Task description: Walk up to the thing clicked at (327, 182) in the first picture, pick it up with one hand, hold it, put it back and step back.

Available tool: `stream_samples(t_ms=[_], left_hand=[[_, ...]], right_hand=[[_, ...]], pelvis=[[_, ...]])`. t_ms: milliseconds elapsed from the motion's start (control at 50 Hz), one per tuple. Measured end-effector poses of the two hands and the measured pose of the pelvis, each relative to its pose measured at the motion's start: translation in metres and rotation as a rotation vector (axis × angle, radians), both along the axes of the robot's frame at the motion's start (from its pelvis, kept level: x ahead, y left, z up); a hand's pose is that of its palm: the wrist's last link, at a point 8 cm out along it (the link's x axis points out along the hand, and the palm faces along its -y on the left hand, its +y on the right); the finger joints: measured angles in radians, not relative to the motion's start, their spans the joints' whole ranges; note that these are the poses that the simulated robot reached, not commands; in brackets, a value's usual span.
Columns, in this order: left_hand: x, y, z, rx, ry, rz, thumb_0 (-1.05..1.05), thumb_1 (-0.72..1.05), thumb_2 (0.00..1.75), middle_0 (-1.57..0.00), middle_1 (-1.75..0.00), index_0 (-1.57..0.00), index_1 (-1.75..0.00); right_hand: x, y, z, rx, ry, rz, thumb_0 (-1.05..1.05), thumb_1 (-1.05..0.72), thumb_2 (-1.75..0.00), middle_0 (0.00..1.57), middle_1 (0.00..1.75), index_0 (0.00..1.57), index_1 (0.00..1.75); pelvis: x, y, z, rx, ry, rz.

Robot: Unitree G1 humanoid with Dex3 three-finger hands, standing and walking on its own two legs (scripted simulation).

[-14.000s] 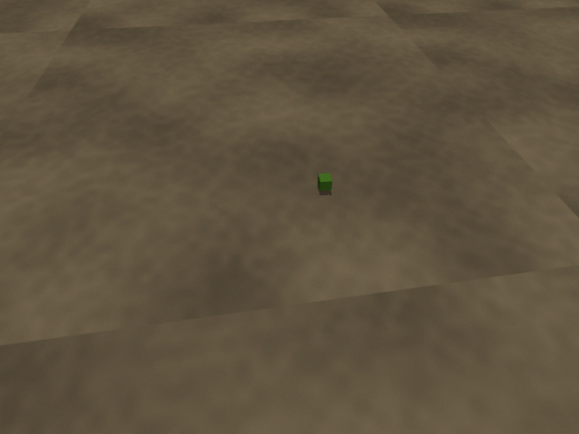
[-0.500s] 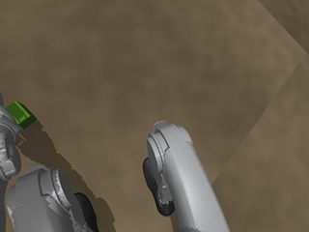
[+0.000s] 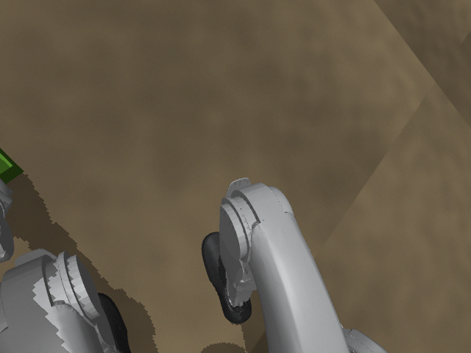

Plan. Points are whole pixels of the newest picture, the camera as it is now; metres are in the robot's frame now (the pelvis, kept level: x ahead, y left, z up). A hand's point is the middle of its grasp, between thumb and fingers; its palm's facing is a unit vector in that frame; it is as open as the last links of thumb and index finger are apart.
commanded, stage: rest palm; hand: left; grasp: from above
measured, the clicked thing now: out of the picture +0.47 +0.26 -0.28
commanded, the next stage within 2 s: close in 0.54 s
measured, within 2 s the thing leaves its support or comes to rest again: neither
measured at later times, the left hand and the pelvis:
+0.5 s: hand out of the picture +0.47 +0.26 -0.25, palm faces -0.35 -0.27 -0.90, open 12.9 cm; pelvis +0.00 +0.00 -0.01, yaw -3 degrees
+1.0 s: hand out of the picture +0.47 +0.26 -0.26, palm faces -0.34 -0.25 -0.90, open 11.1 cm; pelvis -0.01 +0.01 +0.00, yaw -4 degrees
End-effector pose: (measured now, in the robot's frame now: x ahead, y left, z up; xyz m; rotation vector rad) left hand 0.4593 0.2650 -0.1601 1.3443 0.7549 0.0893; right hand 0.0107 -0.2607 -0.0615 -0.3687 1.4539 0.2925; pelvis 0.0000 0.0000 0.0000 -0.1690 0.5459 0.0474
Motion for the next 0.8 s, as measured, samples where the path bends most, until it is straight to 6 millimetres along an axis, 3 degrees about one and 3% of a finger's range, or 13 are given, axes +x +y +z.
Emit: stream_samples(t_ms=[160, 300, 680, 800], left_hand=[[-0.004, -0.001, -0.021, -0.017, 0.012, -0.019, 0.0, -0.36, 0.84, -0.31, -0.82, -0.29, -0.84], [0.004, -0.002, -0.026, -0.018, -0.023, -0.012, 0.0, -0.36, 0.84, -0.32, -0.81, -0.29, -0.83], [0.004, 0.003, -0.034, -0.01, 0.003, -0.03, 0.0, -0.3, 0.8, -0.36, -0.75, -0.33, -0.78], [0.006, 0.003, -0.036, -0.004, -0.014, -0.034, 0.0, -0.21, 0.75, -0.42, -0.72, -0.4, -0.74]], right_hand=[[-0.029, 0.017, 0.001, 0.04, 0.084, -0.017, 0.0, -0.91, -0.9, 0.19, 0.3, 0.2, 0.3], [-0.041, 0.021, 0.009, 0.036, 0.108, -0.02, 0.0, -0.91, -0.9, 0.19, 0.3, 0.2, 0.3], [-0.029, 0.021, 0.02, 0.016, 0.057, 0.042, 0.0, -0.91, -0.91, 0.19, 0.3, 0.2, 0.3], [-0.027, 0.022, 0.023, 0.014, 0.054, 0.059, 0.0, -0.91, -0.9, 0.19, 0.3, 0.2, 0.3]], pelvis=[[-0.002, -0.001, -0.003, -0.008, -0.02, -0.007], [-0.002, 0.0, -0.006, -0.023, -0.034, -0.014], [-0.005, 0.004, -0.005, -0.049, -0.056, -0.021], [-0.006, 0.004, -0.004, -0.054, -0.06, -0.022]])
